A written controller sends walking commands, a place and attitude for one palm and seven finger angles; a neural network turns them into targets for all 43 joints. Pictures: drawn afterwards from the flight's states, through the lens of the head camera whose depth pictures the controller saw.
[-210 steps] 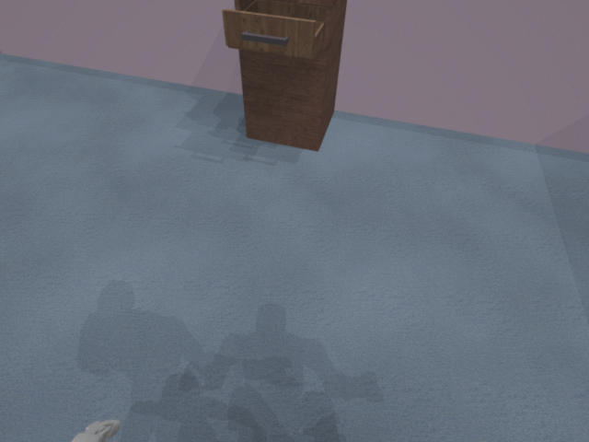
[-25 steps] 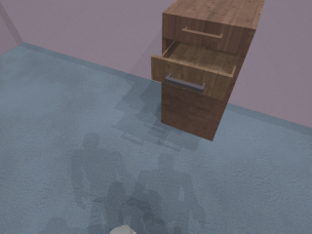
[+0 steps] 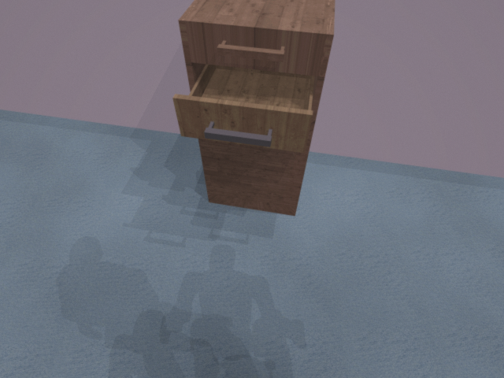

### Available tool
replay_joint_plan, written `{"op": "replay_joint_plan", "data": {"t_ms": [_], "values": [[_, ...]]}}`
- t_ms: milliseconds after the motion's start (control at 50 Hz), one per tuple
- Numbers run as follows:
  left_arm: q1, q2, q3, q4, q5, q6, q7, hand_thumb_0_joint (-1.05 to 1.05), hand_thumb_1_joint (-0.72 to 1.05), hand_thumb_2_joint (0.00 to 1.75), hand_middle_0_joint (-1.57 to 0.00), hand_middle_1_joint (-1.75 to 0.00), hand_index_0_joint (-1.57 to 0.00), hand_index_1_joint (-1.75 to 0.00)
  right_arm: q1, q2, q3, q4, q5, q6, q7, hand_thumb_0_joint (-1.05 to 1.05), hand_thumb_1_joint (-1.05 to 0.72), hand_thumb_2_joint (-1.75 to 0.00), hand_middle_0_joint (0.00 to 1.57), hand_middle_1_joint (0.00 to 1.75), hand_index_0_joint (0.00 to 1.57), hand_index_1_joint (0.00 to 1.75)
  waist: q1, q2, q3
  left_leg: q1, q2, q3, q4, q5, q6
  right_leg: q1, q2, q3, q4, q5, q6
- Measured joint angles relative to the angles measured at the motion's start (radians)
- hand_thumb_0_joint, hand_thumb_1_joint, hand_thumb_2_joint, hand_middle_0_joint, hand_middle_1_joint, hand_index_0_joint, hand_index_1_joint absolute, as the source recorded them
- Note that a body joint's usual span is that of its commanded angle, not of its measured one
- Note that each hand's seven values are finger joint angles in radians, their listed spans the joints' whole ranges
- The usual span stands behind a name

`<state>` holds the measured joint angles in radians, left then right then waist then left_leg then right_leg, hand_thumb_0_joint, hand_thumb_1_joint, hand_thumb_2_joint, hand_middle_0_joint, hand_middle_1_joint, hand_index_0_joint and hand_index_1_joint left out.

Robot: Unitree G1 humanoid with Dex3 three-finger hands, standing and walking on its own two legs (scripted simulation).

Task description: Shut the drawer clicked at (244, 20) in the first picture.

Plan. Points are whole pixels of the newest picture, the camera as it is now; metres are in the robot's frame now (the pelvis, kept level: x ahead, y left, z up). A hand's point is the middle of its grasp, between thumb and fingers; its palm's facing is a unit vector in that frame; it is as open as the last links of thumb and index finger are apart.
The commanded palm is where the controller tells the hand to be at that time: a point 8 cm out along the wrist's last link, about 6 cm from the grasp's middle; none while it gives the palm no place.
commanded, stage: turn to face it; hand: left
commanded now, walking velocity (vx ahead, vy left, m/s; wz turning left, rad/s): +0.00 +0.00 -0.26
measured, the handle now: (239, 132) +0.74 +0.08 -0.10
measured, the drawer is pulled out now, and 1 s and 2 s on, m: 0.19 0.19 0.19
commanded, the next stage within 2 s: take the last steps up to it in 0.02 s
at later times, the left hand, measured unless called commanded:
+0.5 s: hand out of the picture +0.05 +0.15 -0.16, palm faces +0.01 -0.98 -0.19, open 7.3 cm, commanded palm none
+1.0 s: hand (199, 301) +0.29 +0.13 -0.17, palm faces -0.13 -0.97 -0.21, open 7.3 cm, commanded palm none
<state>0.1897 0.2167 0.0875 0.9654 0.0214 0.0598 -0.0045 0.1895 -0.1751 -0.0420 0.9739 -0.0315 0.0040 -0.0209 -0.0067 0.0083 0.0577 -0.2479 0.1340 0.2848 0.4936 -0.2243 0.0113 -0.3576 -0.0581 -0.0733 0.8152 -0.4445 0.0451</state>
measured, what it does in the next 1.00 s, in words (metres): walks ahead: right foot, then left foot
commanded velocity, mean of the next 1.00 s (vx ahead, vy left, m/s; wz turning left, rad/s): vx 0.26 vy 0.01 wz -0.07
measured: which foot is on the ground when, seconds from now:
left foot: down 0.00-0.08, up 0.10-0.56, down 0.58-1.00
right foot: up 0.00-0.04, down 0.06-0.58, up 0.60-1.00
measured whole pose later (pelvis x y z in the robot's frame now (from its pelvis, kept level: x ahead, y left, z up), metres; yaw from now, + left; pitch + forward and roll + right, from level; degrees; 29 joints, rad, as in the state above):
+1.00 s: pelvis +0.18 -0.04 -0.01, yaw -8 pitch -1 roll +2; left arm 0.16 0.17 0.06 1.02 0.02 -0.02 -0.02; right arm 0.44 -0.12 -0.02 1.15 -0.03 -0.05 -0.01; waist -0.04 0.00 0.06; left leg 0.03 0.03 0.16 0.37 -0.38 -0.02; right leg -0.44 -0.08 -0.11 0.64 -0.23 -0.01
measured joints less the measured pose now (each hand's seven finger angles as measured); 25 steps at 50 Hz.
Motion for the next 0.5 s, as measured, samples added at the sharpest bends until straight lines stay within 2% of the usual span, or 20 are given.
{"op": "replay_joint_plan", "data": {"t_ms": [60,80,100,140,180,240,320,420,500], "values": [[-0.012,-0.005,-0.010,-0.019,0.001,-0.016,-0.001,0.00,0.91,0.90,-0.19,-0.30,-0.20,-0.30,0.032,-0.019,-0.011,0.016,0.004,0.013,0.006,0.00,-0.91,-0.90,0.20,0.30,0.20,0.30,-0.011,0.015,-0.002,-0.022,0.019,0.017,0.062,-0.029,-0.023,0.086,0.009,-0.015,-0.192,0.113,-0.017],[-0.014,-0.010,-0.013,-0.022,0.004,-0.026,0.001,0.00,0.91,0.90,-0.20,-0.30,-0.20,-0.30,0.043,-0.029,-0.015,0.022,0.008,0.020,0.008,0.00,-0.91,-0.90,0.20,0.30,0.20,0.30,-0.012,0.027,-0.005,-0.039,0.031,0.014,0.103,-0.052,-0.032,0.101,0.019,-0.015,-0.229,0.125,-0.042],[-0.019,-0.020,-0.020,-0.021,0.005,-0.034,0.004,0.00,0.91,0.90,-0.20,-0.30,-0.20,-0.30,0.050,-0.041,-0.020,0.029,0.011,0.032,0.007,0.00,-0.91,-0.90,0.20,0.30,0.20,0.30,-0.015,0.046,-0.003,-0.066,0.034,-0.022,0.164,-0.132,-0.043,0.097,0.032,-0.018,-0.221,0.120,-0.063],[-0.018,-0.038,-0.034,-0.024,0.002,-0.043,0.008,0.00,0.91,0.90,-0.20,-0.30,-0.20,-0.30,0.062,-0.058,-0.024,0.042,0.013,0.056,0.003,0.00,-0.91,-0.90,0.20,0.30,0.20,0.30,-0.020,0.064,-0.007,-0.125,0.004,-0.109,0.312,-0.246,-0.053,0.100,0.040,-0.019,-0.224,0.115,-0.086],[-0.011,-0.051,-0.040,-0.021,0.000,-0.048,0.013,0.00,0.90,0.90,-0.20,-0.30,-0.20,-0.30,0.068,-0.064,-0.024,0.055,0.010,0.068,0.002,0.00,-0.91,-0.90,0.20,0.30,0.20,0.30,-0.020,0.065,-0.013,-0.169,-0.021,-0.167,0.440,-0.245,-0.061,0.116,0.047,-0.012,-0.262,0.134,-0.095],[0.003,-0.064,-0.045,-0.005,-0.004,-0.054,0.014,0.00,0.90,0.90,-0.20,-0.30,-0.20,-0.30,0.084,-0.060,-0.022,0.064,0.003,0.057,0.010,0.01,-0.91,-0.90,0.20,0.30,0.20,0.30,-0.025,0.057,-0.026,-0.199,-0.034,-0.206,0.526,-0.172,-0.073,0.149,0.058,-0.006,-0.334,0.170,-0.101],[0.029,-0.067,-0.041,0.016,-0.005,-0.073,0.013,0.00,0.92,0.90,-0.20,-0.30,-0.20,-0.30,0.106,-0.044,-0.019,0.073,-0.002,0.039,0.021,0.01,-0.91,-0.90,0.20,0.30,0.20,0.30,-0.020,0.040,-0.045,-0.176,-0.033,-0.217,0.467,-0.128,-0.077,0.186,0.071,-0.005,-0.400,0.196,-0.109],[0.081,-0.059,-0.041,0.051,0.000,-0.093,0.005,0.00,0.92,0.90,-0.20,-0.30,-0.21,-0.30,0.101,-0.026,-0.014,0.086,-0.002,0.025,0.029,0.01,-0.91,-0.90,0.20,0.30,0.20,0.30,0.010,0.022,-0.055,-0.125,-0.043,-0.215,0.326,-0.151,-0.063,0.225,0.085,0.003,-0.444,0.202,-0.109],[0.135,-0.054,-0.039,0.094,0.004,-0.093,0.002,0.00,0.91,0.90,-0.20,-0.30,-0.20,-0.30,0.078,-0.012,-0.007,0.080,0.003,0.009,0.032,0.01,-0.91,-0.90,0.20,0.30,0.20,0.30,0.033,0.002,-0.058,-0.083,-0.061,-0.207,0.210,-0.163,-0.044,0.255,0.083,0.013,-0.450,0.185,-0.095]]}}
